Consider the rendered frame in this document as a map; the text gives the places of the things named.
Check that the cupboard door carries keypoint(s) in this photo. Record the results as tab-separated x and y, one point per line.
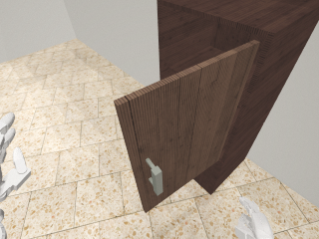
181	122

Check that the robot left hand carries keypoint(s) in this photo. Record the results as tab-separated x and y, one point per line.
18	175

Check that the robot right hand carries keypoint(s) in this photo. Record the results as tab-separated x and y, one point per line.
257	226

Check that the handle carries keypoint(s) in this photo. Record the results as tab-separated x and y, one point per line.
156	179

